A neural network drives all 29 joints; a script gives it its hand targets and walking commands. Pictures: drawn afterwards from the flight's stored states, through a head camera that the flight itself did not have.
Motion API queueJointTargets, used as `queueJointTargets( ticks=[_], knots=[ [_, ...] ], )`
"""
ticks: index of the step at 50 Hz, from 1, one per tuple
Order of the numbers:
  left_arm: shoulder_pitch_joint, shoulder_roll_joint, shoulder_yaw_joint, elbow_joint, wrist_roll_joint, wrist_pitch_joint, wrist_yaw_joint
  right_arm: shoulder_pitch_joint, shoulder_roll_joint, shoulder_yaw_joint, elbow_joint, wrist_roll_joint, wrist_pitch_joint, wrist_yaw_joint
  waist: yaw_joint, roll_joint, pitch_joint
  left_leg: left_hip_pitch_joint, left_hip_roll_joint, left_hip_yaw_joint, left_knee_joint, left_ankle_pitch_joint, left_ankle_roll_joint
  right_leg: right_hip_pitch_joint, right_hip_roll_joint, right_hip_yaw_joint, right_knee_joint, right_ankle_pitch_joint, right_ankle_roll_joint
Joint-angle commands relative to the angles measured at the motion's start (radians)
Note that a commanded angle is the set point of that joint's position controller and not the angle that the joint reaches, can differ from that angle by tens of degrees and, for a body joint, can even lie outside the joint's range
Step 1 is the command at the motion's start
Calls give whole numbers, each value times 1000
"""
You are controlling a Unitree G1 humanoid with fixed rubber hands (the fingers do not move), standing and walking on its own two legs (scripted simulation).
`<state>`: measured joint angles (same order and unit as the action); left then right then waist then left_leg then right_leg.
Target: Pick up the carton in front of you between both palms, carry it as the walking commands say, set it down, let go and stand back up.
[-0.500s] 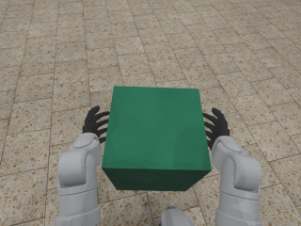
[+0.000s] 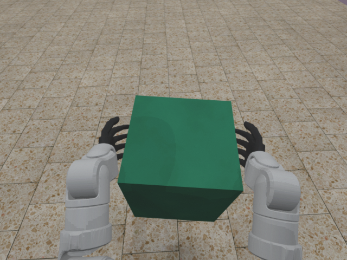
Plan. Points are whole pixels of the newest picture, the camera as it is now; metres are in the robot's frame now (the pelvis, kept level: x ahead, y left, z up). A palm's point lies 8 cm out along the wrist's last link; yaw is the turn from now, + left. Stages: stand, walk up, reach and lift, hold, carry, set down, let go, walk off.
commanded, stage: carry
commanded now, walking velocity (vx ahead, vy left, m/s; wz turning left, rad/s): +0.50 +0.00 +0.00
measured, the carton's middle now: (178, 164) +0.36 +0.02 +0.04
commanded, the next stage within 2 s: none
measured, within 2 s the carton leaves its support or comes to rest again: neither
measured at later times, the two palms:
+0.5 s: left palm (138, 86) +0.59 +0.15 +0.09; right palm (240, 90) +0.58 -0.15 +0.10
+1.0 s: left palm (154, 40) +0.89 +0.13 +0.10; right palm (231, 41) +0.89 -0.17 +0.10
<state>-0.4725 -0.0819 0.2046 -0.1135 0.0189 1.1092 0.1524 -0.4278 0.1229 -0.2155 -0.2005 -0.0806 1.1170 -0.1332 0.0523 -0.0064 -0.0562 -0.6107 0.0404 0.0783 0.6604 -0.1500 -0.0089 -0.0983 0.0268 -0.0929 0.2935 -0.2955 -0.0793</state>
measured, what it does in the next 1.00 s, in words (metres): walks ahead: left foot, then right foot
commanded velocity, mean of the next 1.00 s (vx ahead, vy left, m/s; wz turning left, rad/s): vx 0.50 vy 0.00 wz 0.00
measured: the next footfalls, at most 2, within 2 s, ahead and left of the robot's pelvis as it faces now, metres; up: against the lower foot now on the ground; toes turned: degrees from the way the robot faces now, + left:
left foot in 0.12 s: +0.24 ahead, +0.11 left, +0.00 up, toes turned +6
right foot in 0.56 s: +0.55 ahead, -0.12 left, +0.00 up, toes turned -12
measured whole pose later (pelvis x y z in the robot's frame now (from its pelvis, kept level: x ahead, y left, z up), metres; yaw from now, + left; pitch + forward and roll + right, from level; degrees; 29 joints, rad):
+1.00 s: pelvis +0.65 -0.01 -0.01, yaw -1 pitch +4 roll +0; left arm -0.02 -0.13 0.05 -0.50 0.07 1.23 0.12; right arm -0.02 0.13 -0.05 -0.52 -0.07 1.22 -0.11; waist 0.01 0.01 -0.15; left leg -0.54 0.09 0.16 0.51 -0.07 -0.01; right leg 0.05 -0.03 -0.19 0.23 -0.33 0.01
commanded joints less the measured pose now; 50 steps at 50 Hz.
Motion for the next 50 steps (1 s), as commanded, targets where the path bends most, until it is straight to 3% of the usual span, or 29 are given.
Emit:
queueJointTargets(
  ticks=[1,3,4,5,6,7,8,9,10,11,12,13,15,18,24,27,28,29,30,31,32,33,34,36,40,46,50],
  knots=[
    [-502,-802,-657,-55,-277,19,-139,-521,771,681,16,252,14,72,8,-139,-252,-17,-45,74,-127,98,12,302,-210,100,35,773,-68],
    [-480,-822,-658,-65,-265,26,-141,-521,798,693,3,271,22,84,-19,-149,-267,139,-72,116,-210,133,33,269,-199,48,105,910,-35],
    [-470,-835,-663,-78,-262,30,-142,-506,814,698,-2,282,25,91,-48,-150,-301,282,-96,147,-253,149,40,227,-189,10,196,949,-15],
    [-463,-845,-671,-95,-258,34,-145,-482,828,704,-7,288,27,99,-67,-119,-358,483,-93,154,-279,142,41,136,-168,-37,330,864,15],
    [-465,-845,-678,-114,-253,39,-147,-451,839,705,-10,291,29,107,-93,-37,-425,703,43,-27,-264,102,69,-45,-147,-44,529,560,48],
    [-439,-873,-692,-127,-261,50,-153,-450,826,711,-19,284,28,108,-84,211,-529,946,328,-509,-273,53,238,-349,-40,-8,795,197,74],
    [-426,-891,-704,-147,-261,51,-160,-411,873,728,-15,300,30,116,-87,266,-486,959,355,-626,-364,86,287,-532,33,65,943,-175,66],
    [-414,-932,-722,-174,-264,46,-167,-395,907,752,-60,321,29,131,-78,198,-444,926,342,-540,-348,147,277,-595,-28,112,998,-177,50],
    [-385,-963,-733,-200,-259,40,-174,-387,953,781,-97,335,26,145,-74,96,-420,874,322,-449,-342,241,247,-602,-69,119,960,-128,48],
    [-357,-991,-748,-227,-256,32,-181,-385,987,809,-140,349,19,158,-68,51,-379,804,300,-370,-362,276,208,-590,-103,115,880,-79,53],
    [-321,-1006,-759,-252,-251,25,-185,-368,1025,831,-166,363,15,169,-63,60,-371,754,278,-304,-396,231,170,-550,-121,109,790,-46,60],
    [-291,-1015,-782,-294,-250,19,-187,-335,1049,844,-194,375,10,179,-64,88,-372,731,263,-255,-417,235,158,-512,-112,83,728,-29,69],
    [-198,-1045,-811,-341,-255,16,-189,-241,1034,836,-243,380,11,188,-66,122,-362,714,253,-196,-442,239,164,-489,-101,42,620,-33,88],
    [-82,-1020,-827,-418,-259,21,-187,-114,992,838,-312,375,25,197,-66,145,-319,743,212,-102,-435,331,147,-520,-94,-11,444,62,101],
    [-2,-903,-851,-492,-283,82,-199,27,863,817,-355,331,73,196,-72,174,-189,734,178,13,-406,459,102,-446,-62,-100,209,255,75],
    [14,-843,-832,-472,-290,110,-201,21,797,802,-357,322,101,188,-49,153,-200,633,150,100,-211,550,54,-175,-2,-183,141,225,55],
    [16,-829,-819,-462,-287,118,-201,22,775,800,-353,321,109,185,-41,120,-240,529,125,129,-75,482,28,1,-14,-170,146,155,51],
    [26,-811,-804,-450,-280,125,-200,0,758,800,-359,325,120,183,-23,-7,-288,364,77,133,165,252,-3,143,-198,121,75,-5,4],
    [10,-806,-794,-425,-277,125,-199,-26,757,810,-371,335,130,181,-19,-269,-336,55,-47,88,450,-101,-34,347,-422,559,-34,-64,-146],
    [29,-831,-794,-420,-287,127,-204,-36,770,823,-367,344,132,185,-23,-258,-306,-60,-42,-29,610,-335,-6,329,-453,617,-78,118,-183],
    [15,-864,-799,-433,-294,124,-209,-41,812,835,-355,351,129,191,-28,-187,-305,-79,14,-73,665,-317,20,287,-436,503,-44,254,-170],
    [2,-902,-808,-439,-297,117,-215,-47,854,839,-343,357,121,196,-33,-74,-303,-63,55,-90,636,-250,28,223,-413,406,-34,305,-139],
    [-14,-933,-819,-443,-301,108,-221,-45,887,845,-331,358,111,200,-39,-21,-284,-32,88,-95,554,-190,27,153,-384,328,-56,290,-98],
    [-29,-960,-833,-450,-311,91,-228,-36,930,853,-318,347,91,202,-41,-70,-279,33,87,-60,421,-130,12,79,-340,210,-106,182,-47],
    [-21,-924,-844,-468,-319,75,-236,-23,922,857,-328,323,67,184,-42,-113,-220,8,79,4,170,-47,-25,70,-310,111,-180,96,-63],
    [50,-838,-809,-470,-290,100,-220,23,846,846,-352,323,94,166,-33,-129,-138,28,44,88,-104,95,-21,125,-270,3,-152,308,-40],
    [42,-806,-800,-460,-278,119,-209,14,804,828,-347,327,112,168,-33,-149,-102,124,28,132,-181,79,13,155,-274,-30,-62,428,-9]
  ],
)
